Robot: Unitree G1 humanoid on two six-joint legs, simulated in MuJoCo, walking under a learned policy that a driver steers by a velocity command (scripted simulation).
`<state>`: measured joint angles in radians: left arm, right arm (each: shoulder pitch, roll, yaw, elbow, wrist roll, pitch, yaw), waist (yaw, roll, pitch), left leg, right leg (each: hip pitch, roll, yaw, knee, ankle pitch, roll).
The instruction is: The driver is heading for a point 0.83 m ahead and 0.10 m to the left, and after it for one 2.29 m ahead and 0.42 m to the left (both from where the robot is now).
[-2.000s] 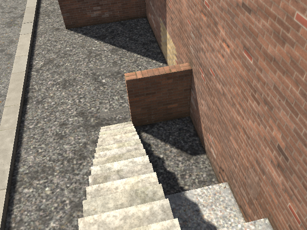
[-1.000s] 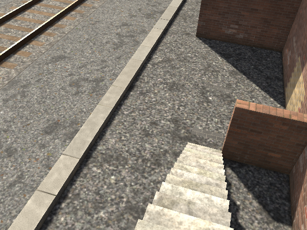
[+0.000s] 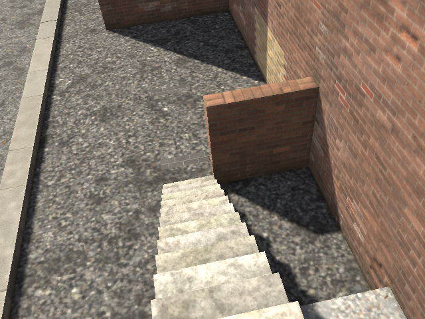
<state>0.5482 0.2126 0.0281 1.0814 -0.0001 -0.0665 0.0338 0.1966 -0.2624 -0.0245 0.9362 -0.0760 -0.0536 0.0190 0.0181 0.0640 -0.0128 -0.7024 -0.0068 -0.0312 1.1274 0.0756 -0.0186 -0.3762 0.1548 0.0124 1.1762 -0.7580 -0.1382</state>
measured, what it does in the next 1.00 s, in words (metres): goes down: left foot 0.19 m lower, then right foot 0.19 m lower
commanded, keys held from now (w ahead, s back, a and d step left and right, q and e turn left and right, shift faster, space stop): w+e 0.06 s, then w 0.24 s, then w+q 0.70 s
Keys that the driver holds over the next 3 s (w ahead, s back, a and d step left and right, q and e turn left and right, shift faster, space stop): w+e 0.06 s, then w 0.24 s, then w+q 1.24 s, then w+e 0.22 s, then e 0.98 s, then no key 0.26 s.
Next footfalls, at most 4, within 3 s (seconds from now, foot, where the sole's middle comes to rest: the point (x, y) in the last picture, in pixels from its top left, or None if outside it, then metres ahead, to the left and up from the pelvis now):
0.10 left None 0.17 0.07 -0.87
0.66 right None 0.45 -0.24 -1.06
1.34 left None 0.47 0.07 -1.06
1.76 right None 0.67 0.11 -1.25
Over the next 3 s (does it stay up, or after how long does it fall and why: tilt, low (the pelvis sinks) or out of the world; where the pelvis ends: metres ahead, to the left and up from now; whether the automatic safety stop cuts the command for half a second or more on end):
stays up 0.61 0.14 -0.49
